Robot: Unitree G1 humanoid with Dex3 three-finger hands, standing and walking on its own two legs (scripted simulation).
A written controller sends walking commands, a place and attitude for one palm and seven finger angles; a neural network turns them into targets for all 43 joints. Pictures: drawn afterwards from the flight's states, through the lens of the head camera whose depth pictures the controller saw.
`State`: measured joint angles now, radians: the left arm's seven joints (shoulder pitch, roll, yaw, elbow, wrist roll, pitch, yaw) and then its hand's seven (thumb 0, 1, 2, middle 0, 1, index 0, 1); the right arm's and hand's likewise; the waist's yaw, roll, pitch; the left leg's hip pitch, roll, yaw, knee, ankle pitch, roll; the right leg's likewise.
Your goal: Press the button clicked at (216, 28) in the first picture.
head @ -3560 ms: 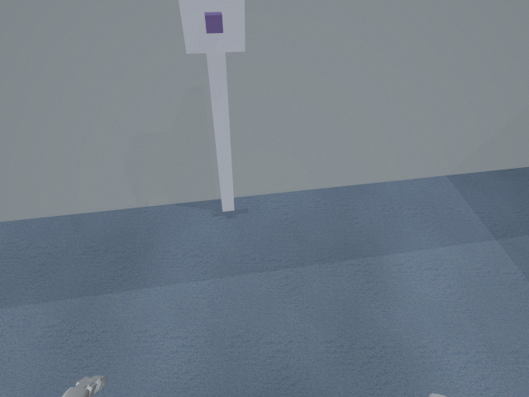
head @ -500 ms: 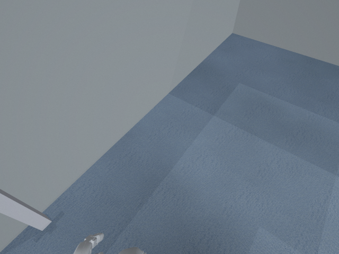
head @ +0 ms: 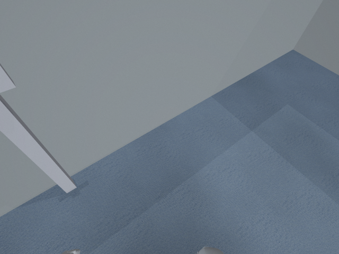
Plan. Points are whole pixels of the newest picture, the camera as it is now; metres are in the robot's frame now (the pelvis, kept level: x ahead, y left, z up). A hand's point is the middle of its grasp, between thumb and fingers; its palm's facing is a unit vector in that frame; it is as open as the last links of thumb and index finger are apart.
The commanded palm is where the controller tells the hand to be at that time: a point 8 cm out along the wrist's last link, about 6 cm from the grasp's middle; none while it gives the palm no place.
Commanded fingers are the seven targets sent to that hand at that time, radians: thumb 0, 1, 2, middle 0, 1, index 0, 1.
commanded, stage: turn to face it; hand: left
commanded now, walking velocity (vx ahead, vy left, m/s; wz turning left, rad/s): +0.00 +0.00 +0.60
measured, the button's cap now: out of the picture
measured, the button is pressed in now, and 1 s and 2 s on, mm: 0 0 0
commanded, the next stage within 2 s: take the last steps up to it in 1.06 s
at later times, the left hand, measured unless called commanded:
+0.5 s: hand out of the picture -0.03 +0.15 -0.16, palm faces +0.35 -0.90 -0.26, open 7.4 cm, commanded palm none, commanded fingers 0.00 0.90 0.90 -0.20 -0.30 -0.20 -0.30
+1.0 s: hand out of the picture -0.08 +0.19 -0.16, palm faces +0.53 -0.81 -0.26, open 7.4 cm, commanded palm none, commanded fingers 0.00 0.90 0.90 -0.20 -0.30 -0.20 -0.30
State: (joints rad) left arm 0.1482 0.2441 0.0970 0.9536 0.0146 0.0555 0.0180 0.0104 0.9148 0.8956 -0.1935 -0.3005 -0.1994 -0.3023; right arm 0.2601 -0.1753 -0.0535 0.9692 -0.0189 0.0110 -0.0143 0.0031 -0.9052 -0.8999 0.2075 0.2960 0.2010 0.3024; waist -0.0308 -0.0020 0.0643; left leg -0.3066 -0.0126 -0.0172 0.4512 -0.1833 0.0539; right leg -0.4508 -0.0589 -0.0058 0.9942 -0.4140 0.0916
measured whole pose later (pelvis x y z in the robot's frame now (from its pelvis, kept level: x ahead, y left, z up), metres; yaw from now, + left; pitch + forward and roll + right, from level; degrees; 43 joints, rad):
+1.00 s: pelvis -0.05 -0.03 -0.01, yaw +31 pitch -1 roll +0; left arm 0.18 0.22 0.06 0.93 0.01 0.05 0.01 0.01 0.91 0.90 -0.19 -0.30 -0.20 -0.30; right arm 0.19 -0.19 -0.04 0.95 -0.02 0.03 0.00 0.00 -0.90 -0.90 0.21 0.30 0.20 0.30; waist -0.02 0.00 0.05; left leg -0.24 -0.02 -0.01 0.49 -0.24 0.02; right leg -0.35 -0.06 -0.04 0.78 -0.42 0.08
